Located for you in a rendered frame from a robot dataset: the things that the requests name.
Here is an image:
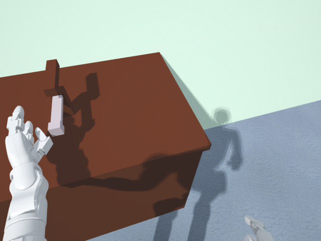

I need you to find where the robot right hand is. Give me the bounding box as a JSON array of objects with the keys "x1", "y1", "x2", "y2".
[{"x1": 243, "y1": 215, "x2": 274, "y2": 241}]

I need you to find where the counter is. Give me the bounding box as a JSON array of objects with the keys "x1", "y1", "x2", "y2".
[{"x1": 0, "y1": 52, "x2": 211, "y2": 241}]

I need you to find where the robot left hand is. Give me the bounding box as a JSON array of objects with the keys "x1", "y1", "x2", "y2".
[{"x1": 5, "y1": 106, "x2": 53, "y2": 168}]

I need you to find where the tap lever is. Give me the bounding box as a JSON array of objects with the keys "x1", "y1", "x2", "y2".
[{"x1": 48, "y1": 95, "x2": 64, "y2": 137}]

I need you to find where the left robot forearm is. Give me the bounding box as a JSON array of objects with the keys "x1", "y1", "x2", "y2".
[{"x1": 3, "y1": 162, "x2": 49, "y2": 241}]

